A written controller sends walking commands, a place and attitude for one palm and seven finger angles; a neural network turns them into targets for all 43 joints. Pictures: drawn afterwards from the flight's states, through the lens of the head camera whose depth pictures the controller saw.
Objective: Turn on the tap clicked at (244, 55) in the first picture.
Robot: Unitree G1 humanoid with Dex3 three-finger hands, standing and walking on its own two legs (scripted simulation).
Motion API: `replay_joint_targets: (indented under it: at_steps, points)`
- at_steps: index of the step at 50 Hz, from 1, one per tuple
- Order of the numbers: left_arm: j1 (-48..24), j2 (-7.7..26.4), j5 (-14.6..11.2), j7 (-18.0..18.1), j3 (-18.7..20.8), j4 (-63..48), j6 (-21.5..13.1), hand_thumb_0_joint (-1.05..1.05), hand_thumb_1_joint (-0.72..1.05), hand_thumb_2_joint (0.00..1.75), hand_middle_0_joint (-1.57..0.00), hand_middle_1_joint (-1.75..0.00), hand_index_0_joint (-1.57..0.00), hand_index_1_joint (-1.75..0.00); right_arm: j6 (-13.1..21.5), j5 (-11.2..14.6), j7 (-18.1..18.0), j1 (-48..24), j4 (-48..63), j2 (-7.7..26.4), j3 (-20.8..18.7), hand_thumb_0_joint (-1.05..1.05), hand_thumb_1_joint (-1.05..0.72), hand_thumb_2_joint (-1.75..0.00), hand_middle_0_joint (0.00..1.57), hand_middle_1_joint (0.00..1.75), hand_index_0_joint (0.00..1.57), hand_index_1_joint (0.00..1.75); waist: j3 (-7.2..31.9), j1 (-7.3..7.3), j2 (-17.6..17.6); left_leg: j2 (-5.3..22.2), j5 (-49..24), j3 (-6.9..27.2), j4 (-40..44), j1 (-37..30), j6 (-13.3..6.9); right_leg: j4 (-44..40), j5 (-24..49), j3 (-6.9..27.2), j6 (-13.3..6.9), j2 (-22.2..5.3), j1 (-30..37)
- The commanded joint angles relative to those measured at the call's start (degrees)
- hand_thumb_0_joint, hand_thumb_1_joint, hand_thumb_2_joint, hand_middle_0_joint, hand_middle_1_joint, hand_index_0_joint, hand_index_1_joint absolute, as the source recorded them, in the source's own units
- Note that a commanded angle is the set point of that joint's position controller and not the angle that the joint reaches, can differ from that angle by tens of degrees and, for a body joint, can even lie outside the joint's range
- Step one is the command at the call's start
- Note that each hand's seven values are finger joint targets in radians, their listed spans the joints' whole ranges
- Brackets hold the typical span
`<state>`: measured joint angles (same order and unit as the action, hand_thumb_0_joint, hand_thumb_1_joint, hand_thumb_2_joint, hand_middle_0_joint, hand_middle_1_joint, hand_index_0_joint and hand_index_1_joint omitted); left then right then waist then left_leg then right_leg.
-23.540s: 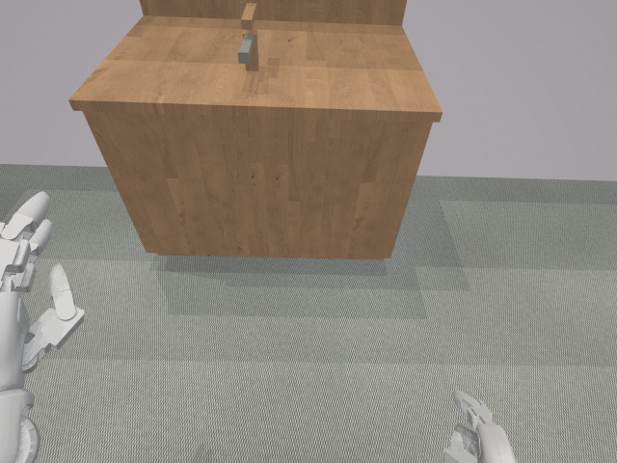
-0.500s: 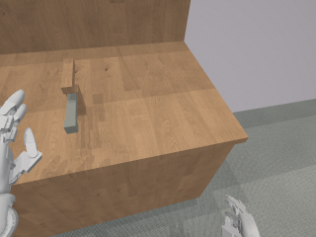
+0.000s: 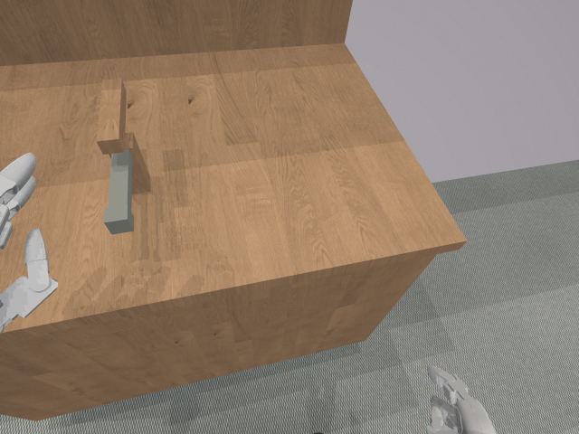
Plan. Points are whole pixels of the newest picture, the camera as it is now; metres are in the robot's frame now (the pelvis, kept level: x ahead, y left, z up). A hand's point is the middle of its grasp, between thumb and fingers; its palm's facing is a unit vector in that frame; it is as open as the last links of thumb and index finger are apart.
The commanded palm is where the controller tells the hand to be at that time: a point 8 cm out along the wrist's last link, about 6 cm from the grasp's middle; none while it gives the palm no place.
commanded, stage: look again from close up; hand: left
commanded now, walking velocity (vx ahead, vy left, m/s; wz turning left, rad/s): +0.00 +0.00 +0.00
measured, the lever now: (119, 219) +0.35 +0.26 +0.07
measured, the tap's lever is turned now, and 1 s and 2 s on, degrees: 0 0 0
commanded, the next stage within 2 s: shuffle to correct the standing spot in 0.36 s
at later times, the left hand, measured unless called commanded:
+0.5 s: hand out of the picture +0.16 +0.26 +0.17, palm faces +0.44 -0.84 -0.31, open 7.5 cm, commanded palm +0.10 +0.28 +0.18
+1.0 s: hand (101, 324) +0.19 +0.19 +0.16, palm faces +0.32 -0.88 -0.34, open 7.5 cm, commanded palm +0.13 +0.22 +0.18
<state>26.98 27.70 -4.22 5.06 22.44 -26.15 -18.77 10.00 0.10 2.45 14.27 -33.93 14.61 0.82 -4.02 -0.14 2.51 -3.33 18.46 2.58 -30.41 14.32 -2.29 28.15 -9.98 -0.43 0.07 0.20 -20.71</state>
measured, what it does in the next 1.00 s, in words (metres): shifts its weight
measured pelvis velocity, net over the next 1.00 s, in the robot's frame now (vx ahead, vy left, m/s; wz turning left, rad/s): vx -0.04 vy -0.05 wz -0.05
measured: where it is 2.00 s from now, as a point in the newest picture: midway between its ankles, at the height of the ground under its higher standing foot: outside the picture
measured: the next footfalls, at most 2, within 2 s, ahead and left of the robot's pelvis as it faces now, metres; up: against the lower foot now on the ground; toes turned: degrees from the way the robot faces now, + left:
none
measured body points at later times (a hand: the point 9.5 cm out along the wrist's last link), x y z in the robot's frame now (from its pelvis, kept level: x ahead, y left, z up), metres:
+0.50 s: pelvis -0.05 +0.00 +0.00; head -0.04 +0.02 +0.45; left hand +0.13 +0.30 +0.18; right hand +0.13 -0.21 -0.07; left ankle -0.03 +0.09 -0.73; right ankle +0.05 -0.12 -0.73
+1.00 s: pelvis -0.04 -0.05 -0.02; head -0.01 -0.03 +0.43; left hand +0.17 +0.23 +0.18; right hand +0.08 -0.30 -0.10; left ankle -0.03 +0.09 -0.74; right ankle +0.05 -0.12 -0.73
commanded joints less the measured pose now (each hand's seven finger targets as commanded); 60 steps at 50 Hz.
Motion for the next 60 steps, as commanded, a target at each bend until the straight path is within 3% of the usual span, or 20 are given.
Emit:
replay_joint_targets:
  at_steps: [1, 3, 8, 17, 26, 30, 34, 36, 41, 43, 45, 47, 49, 50, 51, 53, 55, 57, 58, 60]
  points:
    - [-5.3, 12.7, -1.3, 2.7, 11.1, -11.8, -4.4, 0.0, 0.9, 0.9, -0.2, -0.3, -0.2, -0.3, 3.6, 0.0, -0.8, -2.1, 7.5, 7.7, -2.6, 0.0, -0.9, -0.9, 0.2, 0.3, 0.2, 0.3, 15.5, -2.6, -6.8, 4.0, -21.1, 1.4, 2.9, 4.5, 2.7, 1.5, 19.5, 1.1, -1.8, -5.3, 16.9]
    - [-6.1, 12.3, -1.4, 2.8, 9.9, -14.3, -4.3, 0.0, 0.9, 0.9, -0.2, -0.3, -0.2, -0.3, 4.3, 0.4, -0.6, -2.9, 7.5, 8.0, -2.3, 0.0, -0.9, -0.9, 0.2, 0.3, 0.2, 0.3, 17.5, -2.5, -9.2, 3.9, -24.5, 1.8, 2.4, 1.9, 2.7, 2.8, 20.2, 1.9, -2.1, -4.8, 16.2]
    - [-6.1, 8.5, -1.2, 2.7, 6.2, -11.2, -3.5, 0.0, 0.9, 0.9, -0.2, -0.3, -0.2, -0.3, 5.3, 0.9, -0.1, -2.9, 6.4, 8.0, -2.7, 0.0, -0.9, -0.9, 0.2, 0.3, 0.2, 0.3, 14.0, -2.73, -6.1, 4.5, -22.6, 2.3, 4.3, 1.7, 3.2, 2.3, 15.5, 1.2, -1.5, -4.7, 12.7]
    - [-11.4, 6.3, -1.8, 2.2, 4.4, -6.2, -3.2, 0.0, 0.9, 0.9, -0.2, -0.3, -0.2, -0.3, 4.8, 1.1, 0.1, -4.0, 6.4, 7.0, -2.7, 0.0, -0.9, -0.9, 0.2, 0.3, 0.2, 0.3, 7.9, -2.49, -1.8, 4.6, 1.5, 3.6, 8.2, 9.4, 1.4, -2.8, 0.2, 2.0, -1.0, -5.4, 11.7]
    - [-15.7, 5.2, -1.0, 2.3, 3.0, -5.9, -3.1, 0.0, 0.9, 0.9, -0.2, -0.3, -0.2, -0.3, 6.0, 1.3, 0.2, -4.5, 5.8, 6.4, -2.7, 0.0, -0.9, -0.9, 0.2, 0.3, 0.2, 0.3, 5.6, -2.04, -7.2, 8.2, 17.3, 7.4, 14.4, 15.5, -0.2, 0.4, -6.7, 1.5, 0.0, -2.2, 13.5]
    - [-18.9, 4.9, -1.2, 2.2, 2.0, -5.7, -2.1, 0.0, 0.9, 0.9, -0.2, -0.3, -0.2, -0.3, 5.7, 1.3, 0.1, -4.8, 5.6, 5.5, -3.3, 0.0, -0.9, -0.9, 0.2, 0.3, 0.2, 0.3, 5.3, -1.87, -7.7, 10.3, 18.4, 8.2, 13.1, 10.9, -0.5, 3.3, -7.6, 2.1, -0.6, -1.5, 6.9]
    - [-18.7, 5.0, -1.4, 1.8, 1.6, -6.6, -0.9, 0.0, 0.9, 0.9, -0.2, -0.3, -0.2, -0.3, 5.1, 1.1, 0.3, -4.9, 5.9, 5.0, -3.6, 0.0, -0.9, -0.9, 0.2, 0.3, 0.2, 0.3, 4.7, -1.7, -9.1, 10.5, 18.6, 7.5, 9.9, 7.7, -0.8, 3.9, -11.0, 5.1, -2.2, -2.0, 1.3]
    - [-17.3, 6.1, -1.5, 1.9, 3.0, -7.1, -0.5, 0.0, 0.9, 0.9, -0.2, -0.3, -0.2, -0.3, 4.8, 1.2, 0.5, -4.9, 6.3, 4.7, -3.9, 0.0, -0.9, -0.9, 0.2, 0.3, 0.2, 0.3, 4.2, -2.23, -6.0, 9.8, 18.1, 6.0, 6.4, 8.8, -0.9, 3.1, -12.2, 7.1, -3.0, -2.6, 1.1]
    - [-10.4, 7.8, -3.3, 2.1, 6.6, -8.0, 0.5, 0.0, 0.9, 0.9, -0.2, -0.3, -0.2, -0.3, 5.1, 0.9, 0.6, -3.9, 4.8, 3.4, -3.7, 0.0, -0.9, -0.9, 0.2, 0.3, 0.2, 0.3, 6.0, -2.75, 2.8, 3.5, 13.2, -1.9, -12.1, 10.7, 0.3, -8.1, -24.9, 21.7, -8.6, -9.9, 0.9]
    - [-7.8, 8.8, -4.0, 2.6, 8.5, -9.8, 1.2, 0.0, 0.9, 0.9, -0.2, -0.3, -0.2, -0.3, 4.8, 1.3, 0.8, -3.7, 3.8, 2.7, -3.7, 0.0, -0.9, -0.9, 0.2, 0.3, 0.2, 0.3, 9.9, -2.17, 5.7, 4.0, 8.7, -2.4, -17.4, 9.9, 1.0, -10.9, -22.7, 24.6, -11.0, -14.2, 4.8]
    - [-7.0, 8.3, -4.3, 3.0, 9.0, -13.2, 1.0, 0.0, 0.9, 0.9, -0.2, -0.3, -0.2, -0.3, 4.7, 1.1, 0.4, -3.8, 3.2, 3.0, -4.0, 0.0, -0.9, -0.9, 0.2, 0.3, 0.2, 0.3, 11.2, -1.16, 2.3, 5.1, 7.8, -1.4, -9.8, 3.3, 0.8, -8.3, -19.3, 21.0, -10.1, -13.6, 1.8]
    - [-5.3, 7.8, -4.1, 2.9, 8.9, -15.1, 0.3, 0.0, 0.9, 0.9, -0.2, -0.3, -0.2, -0.3, 4.8, 0.5, -0.6, -3.9, 4.0, 4.0, -4.3, 0.0, -0.9, -0.9, 0.2, 0.3, 0.2, 0.3, 9.1, 0.03, -6.6, 7.6, 7.4, 3.4, 3.4, -5.0, -0.9, 1.8, -18.0, 12.3, -6.3, -6.8, -6.6]
    - [-5.9, 8.4, -3.2, 2.6, 8.8, -16.8, 0.0, 0.0, 0.9, 0.9, -0.2, -0.3, -0.2, -0.3, 4.6, 0.4, -2.1, -5.5, 5.7, 4.9, -4.7, 0.0, -0.9, -0.9, 0.2, 0.3, 0.2, 0.3, 6.8, -0.57, -20.9, 19.7, 15.5, 18.2, 15.1, -2.1, -4.6, 18.4, -15.5, 1.8, -1.5, -0.8, -10.4]
    - [-7.6, 9.2, -2.4, 2.3, 8.6, -16.5, 0.5, 0.0, 0.9, 0.9, -0.2, -0.3, -0.2, -0.3, 4.5, 0.0, -2.5, -5.2, 6.1, 4.3, -4.9, 0.0, -0.9, -0.9, 0.2, 0.3, 0.2, 0.3, 4.7, -0.78, -16.8, 21.8, 7.7, 18.1, 14.2, -0.2, -6.0, 21.9, -14.8, 1.0, -0.9, -2.7, -10.0]
    - [-8.3, 8.1, -1.8, 2.0, 7.6, -14.4, 0.8, 0.0, 0.9, 0.9, -0.2, -0.3, -0.2, -0.3, 4.1, 0.2, -2.4, -4.6, 6.1, 4.6, -5.2, 0.0, -0.9, -0.9, 0.2, 0.3, 0.2, 0.3, 4.8, -1.48, -9.9, 20.6, -2.1, 14.0, 10.8, -0.6, -5.8, 18.8, -14.4, 0.1, -0.7, -3.3, -7.2]
    - [-10.6, 6.9, -1.3, 1.7, 6.2, -10.5, 2.2, 0.0, 0.9, 0.9, -0.2, -0.3, -0.2, -0.3, 3.8, 1.0, -2.1, -5.6, 7.6, 5.0, -5.0, 0.0, -0.9, -0.9, 0.2, 0.3, 0.2, 0.3, 7.5, -2.74, -4.1, 14.3, -11.1, 3.4, 0.0, 1.5, -2.3, 4.9, -4.9, 0.0, -1.8, -2.8, 4.5]
    - [-13.1, 6.9, -1.4, 1.6, 5.5, -7.9, 3.3, 0.0, 0.9, 0.9, -0.2, -0.3, -0.2, -0.3, 4.0, 1.8, -1.8, -5.9, 7.8, 4.9, -4.8, 0.0, -0.9, -0.9, 0.2, 0.3, 0.2, 0.3, 8.3, -1.38, 8.0, 4.0, 2.9, -5.7, -15.4, 12.1, 1.7, -4.0, 1.8, 16.9, -8.5, -12.1, 13.7]
    - [-9.3, 4.1, -2.1, 1.6, 4.0, -8.8, 4.8, 0.0, 0.9, 0.9, -0.2, -0.3, -0.2, -0.3, 3.5, 2.0, -1.8, -5.5, 6.4, 4.1, -4.4, 0.0, -0.9, -0.9, 0.2, 0.3, 0.2, 0.3, 8.8, -1.26, 6.5, 4.9, 9.9, -5.3, -18.1, 8.7, 1.5, -11.5, -11.4, 22.0, -11.1, -16.6, 9.8]
    - [-6.6, 5.7, -2.2, 2.0, 5.5, -11.1, 5.3, 0.0, 0.9, 0.9, -0.2, -0.3, -0.2, -0.3, 2.7, 2.3, -1.8, -6.3, 6.5, 4.1, -4.2, 0.0, -0.9, -0.9, 0.2, 0.3, 0.2, 0.3, 8.3, -1.17, 2.8, 5.9, 9.6, -4.8, -15.1, 8.0, 1.3, -10.7, -9.2, 22.1, -12.1, -17.1, 9.8]
    - [-5.4, 5.5, -2.0, 2.3, 5.9, -17.5, 4.8, 0.0, 0.9, 0.9, -0.2, -0.3, -0.2, -0.3, 2.0, 1.5, -2.1, -7.4, 7.0, 3.2, -3.1, 0.0, -0.9, -0.9, 0.2, 0.3, 0.2, 0.3, 8.8, 0.49, -2.1, 5.9, 2.7, -5.4, -2.6, -1.3, 0.9, -5.5, -5.7, 14.1, -9.6, -13.3, 5.5]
